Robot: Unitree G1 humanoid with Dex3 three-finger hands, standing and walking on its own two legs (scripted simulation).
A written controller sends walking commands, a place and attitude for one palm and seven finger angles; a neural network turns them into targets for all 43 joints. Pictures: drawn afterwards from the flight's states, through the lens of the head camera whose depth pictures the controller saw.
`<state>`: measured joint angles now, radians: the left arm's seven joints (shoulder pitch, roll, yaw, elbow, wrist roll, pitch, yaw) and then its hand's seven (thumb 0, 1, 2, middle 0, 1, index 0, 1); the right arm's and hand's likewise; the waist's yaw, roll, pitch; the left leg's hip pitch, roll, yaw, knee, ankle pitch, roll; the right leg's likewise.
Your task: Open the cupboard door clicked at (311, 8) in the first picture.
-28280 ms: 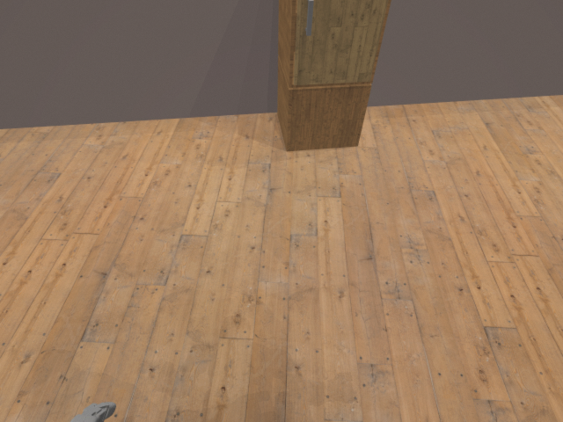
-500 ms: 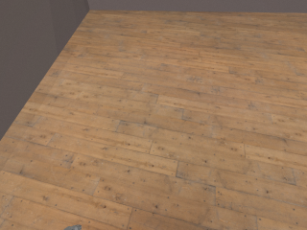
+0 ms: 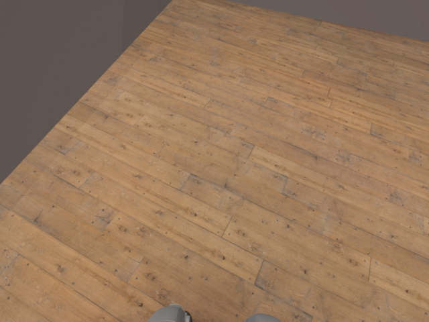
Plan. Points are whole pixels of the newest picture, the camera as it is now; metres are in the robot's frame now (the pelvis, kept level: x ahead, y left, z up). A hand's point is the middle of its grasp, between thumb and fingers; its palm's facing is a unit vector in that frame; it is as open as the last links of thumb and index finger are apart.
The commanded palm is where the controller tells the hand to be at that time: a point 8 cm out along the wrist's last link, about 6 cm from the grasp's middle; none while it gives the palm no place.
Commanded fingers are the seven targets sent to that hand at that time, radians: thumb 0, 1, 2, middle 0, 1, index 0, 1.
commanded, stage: turn to face it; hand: left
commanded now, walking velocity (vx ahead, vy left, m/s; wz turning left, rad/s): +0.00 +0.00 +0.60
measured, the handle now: out of the picture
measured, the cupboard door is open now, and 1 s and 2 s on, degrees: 42 42 42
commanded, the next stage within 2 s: none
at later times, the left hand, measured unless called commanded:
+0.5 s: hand out of the picture +0.05 +0.13 -0.15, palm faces +0.31 -0.92 -0.25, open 7.4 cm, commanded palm none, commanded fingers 0.00 0.90 0.90 -0.20 -0.30 -0.20 -0.30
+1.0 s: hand out of the picture +0.05 +0.14 -0.14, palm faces +0.57 -0.76 -0.32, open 7.4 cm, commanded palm none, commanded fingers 0.00 0.90 0.90 -0.20 -0.30 -0.20 -0.30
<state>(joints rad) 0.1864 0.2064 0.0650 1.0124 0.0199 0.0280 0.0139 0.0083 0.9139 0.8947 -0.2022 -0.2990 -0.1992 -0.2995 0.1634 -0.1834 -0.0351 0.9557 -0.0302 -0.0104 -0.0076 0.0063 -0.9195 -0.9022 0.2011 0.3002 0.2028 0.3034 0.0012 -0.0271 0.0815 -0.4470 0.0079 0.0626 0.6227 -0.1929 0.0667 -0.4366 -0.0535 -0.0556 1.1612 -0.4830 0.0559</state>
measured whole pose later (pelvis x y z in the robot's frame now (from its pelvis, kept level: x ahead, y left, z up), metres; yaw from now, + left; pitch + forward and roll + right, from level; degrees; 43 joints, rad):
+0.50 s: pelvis +0.06 -0.07 +0.02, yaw +18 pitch +1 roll +3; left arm 0.23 0.20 0.04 0.90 0.03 0.00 0.02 0.01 0.90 0.89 -0.20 -0.30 -0.20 -0.30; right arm 0.14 -0.25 -0.08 0.92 -0.02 0.07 0.03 0.01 -0.91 -0.90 0.20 0.30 0.20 0.30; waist -0.01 -0.04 0.11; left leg -0.46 0.02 0.07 0.87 -0.44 -0.06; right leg -0.18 -0.11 -0.15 0.51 -0.34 0.00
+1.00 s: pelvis +0.09 -0.11 +0.00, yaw +36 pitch +1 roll +0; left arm 0.16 0.24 0.06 0.85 0.03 0.02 0.02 0.01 0.90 0.89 -0.20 -0.30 -0.20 -0.30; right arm 0.15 -0.26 -0.08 0.91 -0.02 0.07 0.02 0.01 -0.91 -0.90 0.20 0.30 0.21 0.30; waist -0.01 0.04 0.09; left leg -0.48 -0.03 -0.09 0.89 -0.46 -0.03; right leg -0.31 -0.05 -0.06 0.63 -0.32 0.01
